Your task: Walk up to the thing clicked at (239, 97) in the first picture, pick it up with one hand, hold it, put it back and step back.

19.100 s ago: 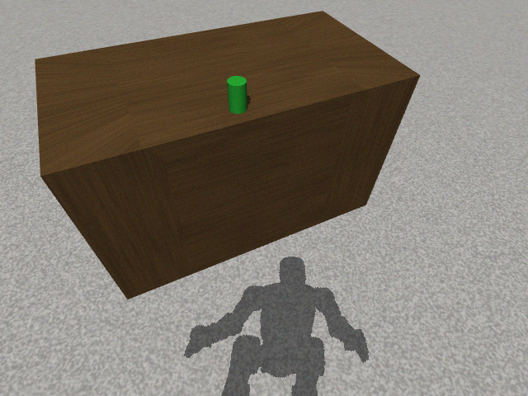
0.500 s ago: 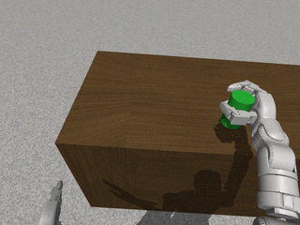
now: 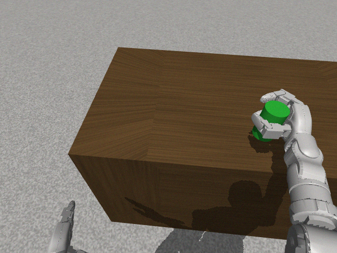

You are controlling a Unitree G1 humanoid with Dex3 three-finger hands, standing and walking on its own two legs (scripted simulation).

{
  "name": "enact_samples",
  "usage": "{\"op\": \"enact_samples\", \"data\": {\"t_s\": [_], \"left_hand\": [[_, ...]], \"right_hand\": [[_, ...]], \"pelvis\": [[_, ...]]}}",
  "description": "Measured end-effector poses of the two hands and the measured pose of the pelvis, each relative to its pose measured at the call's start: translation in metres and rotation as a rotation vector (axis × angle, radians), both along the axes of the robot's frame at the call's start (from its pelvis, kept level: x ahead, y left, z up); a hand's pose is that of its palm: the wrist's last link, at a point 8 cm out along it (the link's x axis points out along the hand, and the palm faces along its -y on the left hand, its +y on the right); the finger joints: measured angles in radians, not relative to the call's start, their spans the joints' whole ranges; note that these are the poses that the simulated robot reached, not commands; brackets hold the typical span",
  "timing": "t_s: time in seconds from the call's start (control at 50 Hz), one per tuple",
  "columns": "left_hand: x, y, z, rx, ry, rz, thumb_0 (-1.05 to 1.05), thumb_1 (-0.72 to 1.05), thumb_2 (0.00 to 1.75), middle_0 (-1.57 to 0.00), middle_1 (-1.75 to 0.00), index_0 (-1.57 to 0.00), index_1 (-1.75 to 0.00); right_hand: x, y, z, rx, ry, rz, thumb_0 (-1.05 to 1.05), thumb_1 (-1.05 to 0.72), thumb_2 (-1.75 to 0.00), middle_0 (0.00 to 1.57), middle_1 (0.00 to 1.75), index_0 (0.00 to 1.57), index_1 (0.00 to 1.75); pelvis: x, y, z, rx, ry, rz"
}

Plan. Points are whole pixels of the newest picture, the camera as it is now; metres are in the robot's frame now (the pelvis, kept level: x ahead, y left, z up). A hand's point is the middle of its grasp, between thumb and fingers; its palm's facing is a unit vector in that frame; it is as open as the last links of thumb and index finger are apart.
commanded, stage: crouch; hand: right
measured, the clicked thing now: (269, 121) +0.41 -0.21 +0.10
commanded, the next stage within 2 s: lower in 0.12 s
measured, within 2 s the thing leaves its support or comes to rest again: rests again in 1.32 s
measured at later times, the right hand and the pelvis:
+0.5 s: hand (258, 127) +0.43 -0.20 +0.07, palm faces +0.09 +1.00 +0.02, open 7.6 cm; pelvis +0.00 -0.01 -0.01, yaw +1 degrees
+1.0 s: hand (252, 135) +0.43 -0.20 +0.02, palm faces +0.10 +1.00 +0.02, open 7.6 cm; pelvis -0.01 -0.01 -0.04, yaw +1 degrees
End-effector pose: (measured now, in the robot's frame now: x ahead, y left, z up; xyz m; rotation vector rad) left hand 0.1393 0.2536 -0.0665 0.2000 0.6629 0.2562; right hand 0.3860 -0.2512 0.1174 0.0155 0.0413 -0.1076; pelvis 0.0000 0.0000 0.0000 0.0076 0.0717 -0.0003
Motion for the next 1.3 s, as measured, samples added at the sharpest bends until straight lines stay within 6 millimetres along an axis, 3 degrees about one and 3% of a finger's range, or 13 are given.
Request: {"op": "enact_samples", "data": {"t_s": [0.32, 0.64, 1.3], "left_hand": [[0.002, -0.006, -0.001, 0.0, 0.021, 0.01, -0.01, -0.54, 0.05, -0.06, -0.05, -0.06, -0.05], [-0.001, -0.002, -0.001, 0.044, 0.017, 0.002, -0.01, -0.54, 0.06, -0.06, -0.05, -0.06, -0.06], [-0.013, 0.0, -0.001, 0.107, -0.036, -0.035, -0.01, -0.55, 0.06, -0.06, -0.05, -0.06, -0.06]], "right_hand": [[0.01, -0.002, -0.022, 0.003, 0.004, 0.011, 0.0, 0.15, -1.21, 0.84, 1.18, 0.86, 1.18], [0.016, 0.002, -0.07, 0.018, 0.027, 0.01, 0.0, 0.15, -1.21, 0.84, 1.18, 0.86, 1.18], [0.025, 0.002, -0.111, 0.01, 0.012, 0.003, 0.0, 0.15, -1.21, 0.84, 1.18, 0.86, 1.18]], "pelvis": [[0.003, -0.004, -0.004, 0.006, 0.034, 0.006], [0.001, -0.005, -0.017, 0.011, 0.098, 0.011], [-0.012, -0.006, -0.048, 0.02, 0.184, 0.006]]}}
